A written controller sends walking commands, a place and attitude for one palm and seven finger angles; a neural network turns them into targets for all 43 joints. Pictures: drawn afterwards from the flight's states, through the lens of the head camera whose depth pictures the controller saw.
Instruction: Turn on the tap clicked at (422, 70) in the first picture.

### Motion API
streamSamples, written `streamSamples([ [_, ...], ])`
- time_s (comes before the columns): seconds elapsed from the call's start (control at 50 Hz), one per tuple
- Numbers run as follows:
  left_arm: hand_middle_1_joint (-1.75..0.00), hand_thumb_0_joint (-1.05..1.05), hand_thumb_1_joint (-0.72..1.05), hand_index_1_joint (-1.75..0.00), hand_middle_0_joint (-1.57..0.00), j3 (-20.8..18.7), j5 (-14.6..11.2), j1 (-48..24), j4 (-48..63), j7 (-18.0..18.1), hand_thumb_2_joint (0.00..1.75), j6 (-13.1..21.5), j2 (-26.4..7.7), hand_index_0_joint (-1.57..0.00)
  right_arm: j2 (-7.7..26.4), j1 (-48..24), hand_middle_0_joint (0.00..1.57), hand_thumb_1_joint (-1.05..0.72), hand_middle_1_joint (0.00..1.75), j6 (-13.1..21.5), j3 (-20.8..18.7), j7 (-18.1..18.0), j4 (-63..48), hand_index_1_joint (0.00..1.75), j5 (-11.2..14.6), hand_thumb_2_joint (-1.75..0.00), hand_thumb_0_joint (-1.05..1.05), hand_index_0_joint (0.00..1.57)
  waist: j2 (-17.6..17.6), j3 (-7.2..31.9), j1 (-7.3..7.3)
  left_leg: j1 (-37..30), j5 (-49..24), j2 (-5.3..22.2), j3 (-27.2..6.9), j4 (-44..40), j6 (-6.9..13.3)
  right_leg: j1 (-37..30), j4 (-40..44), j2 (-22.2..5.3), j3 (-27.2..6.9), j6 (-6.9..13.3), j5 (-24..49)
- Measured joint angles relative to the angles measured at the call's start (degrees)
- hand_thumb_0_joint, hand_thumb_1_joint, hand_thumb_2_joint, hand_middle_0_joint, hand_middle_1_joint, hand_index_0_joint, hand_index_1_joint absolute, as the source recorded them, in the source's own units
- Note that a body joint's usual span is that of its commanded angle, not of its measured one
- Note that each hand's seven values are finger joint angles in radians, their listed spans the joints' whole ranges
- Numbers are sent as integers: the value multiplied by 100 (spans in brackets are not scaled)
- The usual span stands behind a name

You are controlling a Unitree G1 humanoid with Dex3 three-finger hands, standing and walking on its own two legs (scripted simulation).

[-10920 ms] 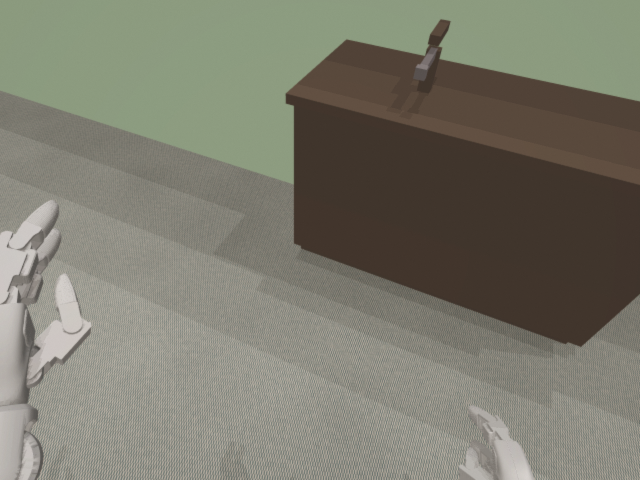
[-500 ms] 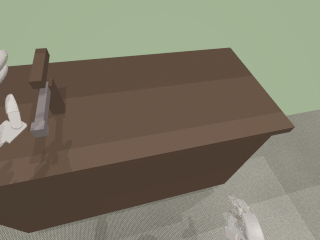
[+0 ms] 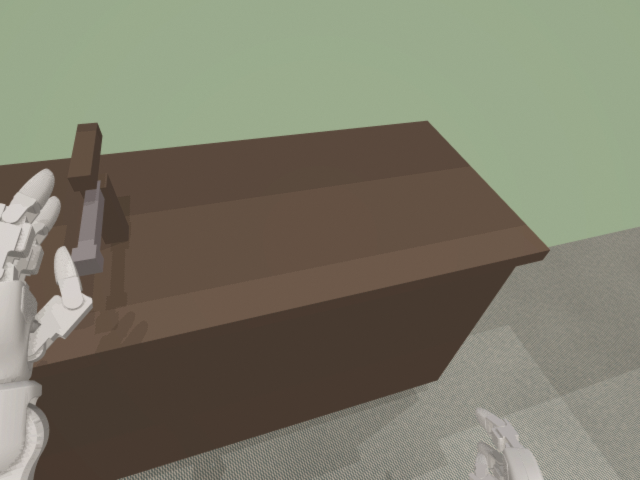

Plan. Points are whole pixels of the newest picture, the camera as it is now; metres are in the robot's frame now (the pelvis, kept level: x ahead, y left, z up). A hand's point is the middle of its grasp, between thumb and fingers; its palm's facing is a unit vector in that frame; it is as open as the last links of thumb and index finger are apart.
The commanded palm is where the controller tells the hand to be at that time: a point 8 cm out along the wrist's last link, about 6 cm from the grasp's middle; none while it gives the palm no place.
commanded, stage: come to a stop and stand still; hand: left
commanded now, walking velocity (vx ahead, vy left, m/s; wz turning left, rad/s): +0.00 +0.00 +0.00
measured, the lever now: (87, 260) +0.33 +0.34 +0.08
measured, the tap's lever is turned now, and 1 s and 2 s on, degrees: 0 0 0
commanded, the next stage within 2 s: look again from close up in 0.86 s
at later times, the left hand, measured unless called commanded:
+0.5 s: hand (77, 279) +0.25 +0.27 +0.16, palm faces +0.42 -0.84 -0.34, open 7.4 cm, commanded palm +0.19 +0.30 +0.18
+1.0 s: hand (91, 274) +0.26 +0.27 +0.16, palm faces +0.40 -0.85 -0.35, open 7.4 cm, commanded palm +0.20 +0.30 +0.18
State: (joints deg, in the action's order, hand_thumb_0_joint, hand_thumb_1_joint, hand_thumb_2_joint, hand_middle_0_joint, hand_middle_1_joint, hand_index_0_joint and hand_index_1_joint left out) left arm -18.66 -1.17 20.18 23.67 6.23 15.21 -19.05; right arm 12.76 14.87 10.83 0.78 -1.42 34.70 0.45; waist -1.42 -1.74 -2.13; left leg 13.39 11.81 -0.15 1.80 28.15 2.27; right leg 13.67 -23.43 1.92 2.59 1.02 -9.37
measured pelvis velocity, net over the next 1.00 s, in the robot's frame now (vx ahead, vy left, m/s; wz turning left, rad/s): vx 0.05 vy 0.02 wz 0.03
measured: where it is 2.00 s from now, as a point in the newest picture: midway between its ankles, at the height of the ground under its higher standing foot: outside the picture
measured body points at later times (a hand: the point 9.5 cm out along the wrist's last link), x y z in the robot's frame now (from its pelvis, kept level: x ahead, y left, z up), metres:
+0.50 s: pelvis +0.04 +0.02 +0.00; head +0.04 +0.05 +0.45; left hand +0.22 +0.32 +0.18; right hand +0.22 -0.19 -0.07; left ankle +0.04 +0.09 -0.74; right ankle +0.07 -0.11 -0.74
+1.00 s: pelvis +0.05 +0.02 +0.00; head +0.07 +0.04 +0.45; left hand +0.23 +0.31 +0.18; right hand +0.24 -0.20 -0.07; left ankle +0.04 +0.09 -0.74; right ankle +0.07 -0.11 -0.74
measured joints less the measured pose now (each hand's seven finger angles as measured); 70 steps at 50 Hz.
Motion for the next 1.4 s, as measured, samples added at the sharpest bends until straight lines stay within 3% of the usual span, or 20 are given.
streamSamples([
  [0.14, -30, 1, 89, -30, -21, -8, 61, 220, -173, -105, 90, -87, -173, -21, -187, -74, 20, -90, 30, -68, 74, 46, -130, 30, -13, -90, 1, 20, -40, -58, 96, -12, -44, -66, 26, -89, 77, 2, 47, -38, -72, -62, -23],
  [0.28, -30, 1, 89, -30, -21, -147, 85, 149, 195, -66, 90, -99, -169, -21, -269, -37, 21, -90, 30, -17, 125, 103, -87, 30, -38, -90, 1, 20, -171, -277, -24, -118, 11, -234, -9, -100, 146, -80, -3, -160, -122, -107, 247],
  [0.38, -30, 1, 89, -30, -21, -109, 76, 176, 325, -62, 90, 10, -111, -21, -272, -78, 21, -90, 30, -42, 124, 141, 1, 30, -41, -90, 1, 20, -83, -174, -67, -193, 101, -240, -41, -125, 154, -184, 58, -163, -98, -132, 105],
  [0.6, -30, 1, 89, -30, -21, -41, -29, 180, 95, -84, 90, -230, -73, -20, -235, -344, 21, -90, 30, -200, 80, 95, -115, 30, -30, -90, 1, 20, -103, -178, 20, -274, 193, -234, -50, -224, 150, -265, 160, -151, -100, -135, 17],
  [0.82, -30, 1, 89, -30, -21, -213, -153, 535, 579, -84, 90, -155, -319, -21, -178, -427, 20, -90, 30, -376, 0, 51, -211, 30, -6, -90, 1, 20, -67, -186, 65, -283, 273, -227, -89, -215, 121, -287, 161, -143, -66, -125, -69],
  [1.02, -30, 1, 89, -30, -21, -28, -161, 462, 325, -42, 90, -363, -103, -21, -178, -396, 20, -90, 30, -468, 33, -11, -156, 30, -4, -90, 1, 20, 12, -157, 8, -325, 219, -229, -103, -278, 108, -308, 166, -146, -52, -105, -53],
  [1.4, -30, 1, 89, -30, -21, -4, -159, 530, 222, -7, 90, -400, -102, -21, -110, -294, 20, -90, 30, -491, 7, -31, -99, 30, 10, -90, 1, 20, 53, -82, 60, -280, 112, -160, -129, -335, 50, -298, 297, -76, -25, -33, 89],
])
